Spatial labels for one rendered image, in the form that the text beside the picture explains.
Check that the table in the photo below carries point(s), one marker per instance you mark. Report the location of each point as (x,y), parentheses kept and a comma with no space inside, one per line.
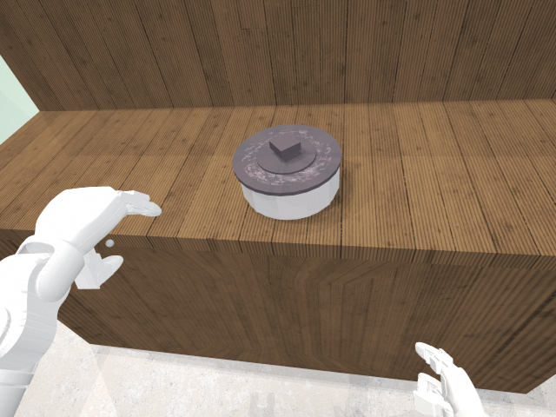
(442,230)

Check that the knob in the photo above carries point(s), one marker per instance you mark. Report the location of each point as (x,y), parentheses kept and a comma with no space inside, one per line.
(285,145)

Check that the left robot hand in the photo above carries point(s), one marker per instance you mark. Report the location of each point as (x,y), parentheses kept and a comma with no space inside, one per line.
(83,217)

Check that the pot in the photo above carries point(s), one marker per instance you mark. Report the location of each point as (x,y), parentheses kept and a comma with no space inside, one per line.
(293,207)

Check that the lid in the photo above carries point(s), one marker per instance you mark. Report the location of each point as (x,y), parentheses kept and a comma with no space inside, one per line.
(260,169)

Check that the right robot hand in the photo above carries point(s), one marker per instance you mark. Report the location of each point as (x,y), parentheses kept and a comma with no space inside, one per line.
(454,393)

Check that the left robot forearm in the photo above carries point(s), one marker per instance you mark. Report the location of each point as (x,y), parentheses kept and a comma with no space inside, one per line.
(34,283)

